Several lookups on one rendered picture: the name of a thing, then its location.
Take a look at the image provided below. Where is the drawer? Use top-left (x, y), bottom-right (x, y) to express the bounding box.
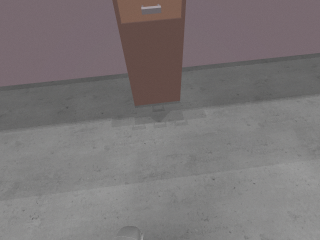
top-left (117, 0), bottom-right (182, 23)

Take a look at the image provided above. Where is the robot left thigh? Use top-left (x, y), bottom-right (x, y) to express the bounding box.
top-left (112, 226), bottom-right (144, 240)

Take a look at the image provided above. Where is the cabinet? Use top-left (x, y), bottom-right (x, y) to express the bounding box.
top-left (112, 0), bottom-right (186, 106)

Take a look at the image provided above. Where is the handle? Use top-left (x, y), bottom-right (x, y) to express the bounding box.
top-left (141, 4), bottom-right (162, 15)

